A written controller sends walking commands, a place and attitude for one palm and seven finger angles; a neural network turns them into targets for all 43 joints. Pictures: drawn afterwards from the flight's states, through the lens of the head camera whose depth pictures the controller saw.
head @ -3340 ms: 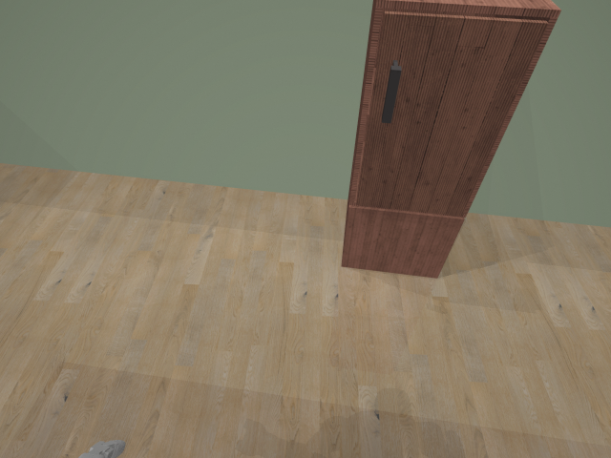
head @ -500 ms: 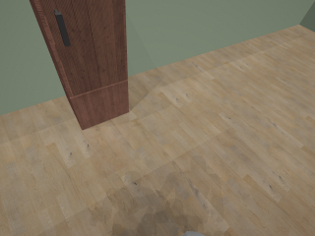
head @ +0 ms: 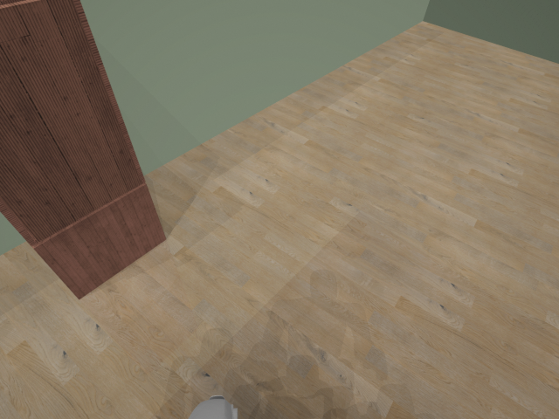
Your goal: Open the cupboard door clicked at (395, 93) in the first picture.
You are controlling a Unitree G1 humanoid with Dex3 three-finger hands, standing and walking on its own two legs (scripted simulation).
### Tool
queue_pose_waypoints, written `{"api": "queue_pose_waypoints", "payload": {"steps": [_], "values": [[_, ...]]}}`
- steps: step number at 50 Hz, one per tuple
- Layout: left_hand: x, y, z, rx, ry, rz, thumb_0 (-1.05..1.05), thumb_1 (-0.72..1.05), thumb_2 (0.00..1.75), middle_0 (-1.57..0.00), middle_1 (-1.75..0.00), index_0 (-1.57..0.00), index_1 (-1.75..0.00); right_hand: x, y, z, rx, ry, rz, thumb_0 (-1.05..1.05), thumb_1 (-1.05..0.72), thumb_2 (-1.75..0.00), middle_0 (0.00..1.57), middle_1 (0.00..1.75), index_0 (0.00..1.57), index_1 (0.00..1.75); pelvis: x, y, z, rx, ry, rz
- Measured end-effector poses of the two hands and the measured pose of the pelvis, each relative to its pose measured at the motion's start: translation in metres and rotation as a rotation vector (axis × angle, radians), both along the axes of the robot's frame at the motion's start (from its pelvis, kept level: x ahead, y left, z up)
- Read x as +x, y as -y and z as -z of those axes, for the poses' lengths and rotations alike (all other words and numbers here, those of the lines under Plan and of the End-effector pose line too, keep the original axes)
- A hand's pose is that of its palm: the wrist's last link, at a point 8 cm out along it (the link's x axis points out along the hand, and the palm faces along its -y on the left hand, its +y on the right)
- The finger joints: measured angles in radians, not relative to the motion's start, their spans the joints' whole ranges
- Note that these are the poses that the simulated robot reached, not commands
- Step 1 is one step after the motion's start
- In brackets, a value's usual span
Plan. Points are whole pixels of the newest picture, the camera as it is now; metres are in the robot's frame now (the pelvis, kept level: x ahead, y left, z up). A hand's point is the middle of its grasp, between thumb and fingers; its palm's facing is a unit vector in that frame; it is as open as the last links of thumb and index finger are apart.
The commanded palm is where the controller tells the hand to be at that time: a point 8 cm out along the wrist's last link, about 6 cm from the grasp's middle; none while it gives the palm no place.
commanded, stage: walk to a spot facing it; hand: left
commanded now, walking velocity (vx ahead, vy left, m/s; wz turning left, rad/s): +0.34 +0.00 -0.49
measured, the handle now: out of the picture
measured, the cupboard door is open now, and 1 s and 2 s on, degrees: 0 0 0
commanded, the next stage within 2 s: turn to face it in 0.62 s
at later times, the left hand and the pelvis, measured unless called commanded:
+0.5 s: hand (186, 314) +0.32 +0.20 -0.16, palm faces -0.27 -0.95 -0.18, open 7.4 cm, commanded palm none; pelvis +0.17 +0.05 +0.01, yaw -17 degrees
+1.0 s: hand (228, 269) +0.44 +0.14 -0.18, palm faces -0.34 -0.93 -0.16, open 7.3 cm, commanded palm none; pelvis +0.28 +0.02 -0.01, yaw -22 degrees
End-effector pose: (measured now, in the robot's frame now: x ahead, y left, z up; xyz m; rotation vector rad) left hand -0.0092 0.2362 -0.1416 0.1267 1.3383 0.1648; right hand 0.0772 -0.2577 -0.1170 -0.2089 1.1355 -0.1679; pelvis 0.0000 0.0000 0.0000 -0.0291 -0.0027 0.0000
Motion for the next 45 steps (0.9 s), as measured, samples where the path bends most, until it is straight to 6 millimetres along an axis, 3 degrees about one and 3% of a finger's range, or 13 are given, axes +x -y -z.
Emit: {"api": "queue_pose_waypoints", "payload": {"steps": [4, 7, 12, 16, 23, 28, 31, 33, 36, 41, 45], "values": [[0.012, -0.025, 0.023, -0.027, -0.083, -0.009, 0.01, 0.91, 0.90, -0.20, -0.30, -0.20, -0.30, 0.054, -0.028, 0.000, -0.030, 0.076, -0.019, 0.01, -0.91, -0.90, 0.20, 0.30, 0.20, 0.30, 0.036, -0.026, 0.014, -0.008, 0.004, 0.038], [0.040, -0.045, 0.030, -0.032, -0.124, 0.025, 0.01, 0.91, 0.90, -0.20, -0.30, -0.20, -0.30, 0.069, -0.045, -0.003, -0.044, 0.109, 0.010, 0.01, -0.91, -0.90, 0.20, 0.30, 0.20, 0.30, 0.056, -0.040, 0.016, -0.008, 0.019, 0.096], [0.126, -0.066, 0.012, -0.026, -0.037, 0.114, 0.01, 0.91, 0.90, -0.20, -0.30, -0.20, -0.30, 0.051, -0.070, -0.010, -0.019, 0.034, 0.123, 0.00, -0.91, -0.90, 0.20, 0.30, 0.20, 0.30, 0.090, -0.052, -0.003, -0.015, 0.026, 0.152], [0.202, -0.066, -0.004, -0.016, 0.066, 0.171, 0.01, 0.92, 0.90, -0.19, -0.30, -0.20, -0.30, 0.025, -0.077, -0.009, -0.013, -0.066, 0.235, 0.00, -0.94, -0.90, 0.20, 0.30, 0.20, 0.30, 0.117, -0.058, -0.011, -0.009, 0.019, 0.195], [0.311, -0.034, -0.013, -0.022, 0.141, 0.302, 0.01, 0.92, 0.90, -0.19, -0.30, -0.19, -0.30, -0.009, -0.096, 0.004, 0.052, -0.233, 0.393, 0.01, -0.93, -0.90, 0.20, 0.30, 0.20, 0.30, 0.160, -0.053, -0.009, 0.011, 0.015, 0.278], [0.378, 0.013, -0.010, -0.032, 0.165, 0.422, 0.01, 0.92, 0.90, -0.19, -0.30, -0.19, -0.30, -0.016, -0.103, 0.018, 0.114, -0.313, 0.495, 0.01, -0.92, -0.90, 0.20, 0.30, 0.20, 0.30, 0.190, -0.036, 0.000, 0.022, 0.012, 0.341], [0.414, 0.045, -0.003, -0.033, 0.201, 0.484, 0.01, 0.92, 0.90, -0.19, -0.30, -0.20, -0.30, -0.012, -0.097, 0.033, 0.150, -0.348, 0.542, 0.01, -0.91, -0.90, 0.20, 0.30, 0.20, 0.30, 0.209, -0.019, 0.012, 0.023, 0.007, 0.374], [0.432, 0.061, 0.003, -0.029, 0.245, 0.503, 0.01, 0.91, 0.90, -0.20, -0.30, -0.20, -0.30, -0.003, -0.086, 0.044, 0.167, -0.360, 0.553, 0.01, -0.91, -0.90, 0.20, 0.30, 0.20, 0.30, 0.218, -0.007, 0.023, 0.033, 0.004, 0.390], [0.439, 0.071, 0.002, -0.021, 0.241, 0.509, 0.01, 0.91, 0.90, -0.20, -0.30, -0.20, -0.30, 0.027, -0.062, 0.047, 0.140, -0.307, 0.560, 0.01, -0.91, -0.90, 0.20, 0.30, 0.20, 0.30, 0.226, -0.002, 0.021, 0.023, 0.018, 0.419], [0.439, 0.069, -0.005, -0.001, 0.181, 0.526, 0.01, 0.91, 0.90, -0.20, -0.30, -0.20, -0.30, 0.099, -0.024, 0.030, 0.063, -0.114, 0.531, 0.01, -0.91, -0.90, 0.20, 0.30, 0.20, 0.30, 0.242, -0.002, 0.008, 0.016, 0.013, 0.450], [0.446, 0.061, -0.007, -0.010, 0.183, 0.512, 0.01, 0.92, 0.90, -0.20, -0.30, -0.20, -0.30, 0.141, -0.016, 0.017, 0.031, -0.020, 0.497, 0.01, -0.91, -0.90, 0.20, 0.29, 0.19, 0.30, 0.258, -0.008, 0.004, 0.002, 0.008, 0.439]]}}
